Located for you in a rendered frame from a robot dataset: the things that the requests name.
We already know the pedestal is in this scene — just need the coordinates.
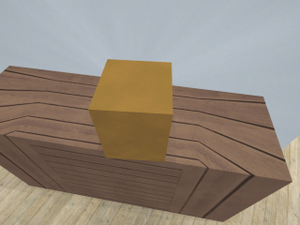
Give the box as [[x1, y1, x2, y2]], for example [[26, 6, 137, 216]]
[[0, 66, 293, 222]]

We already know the carton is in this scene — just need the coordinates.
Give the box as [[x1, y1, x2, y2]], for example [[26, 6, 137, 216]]
[[88, 59, 173, 162]]

